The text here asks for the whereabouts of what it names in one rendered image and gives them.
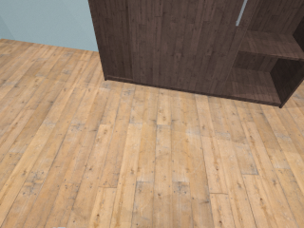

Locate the handle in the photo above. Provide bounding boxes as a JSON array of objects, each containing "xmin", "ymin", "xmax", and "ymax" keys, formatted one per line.
[{"xmin": 236, "ymin": 0, "xmax": 248, "ymax": 26}]

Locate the wardrobe door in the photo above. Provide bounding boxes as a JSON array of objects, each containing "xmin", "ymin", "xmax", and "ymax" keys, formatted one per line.
[
  {"xmin": 127, "ymin": 0, "xmax": 259, "ymax": 95},
  {"xmin": 93, "ymin": 0, "xmax": 133, "ymax": 79}
]

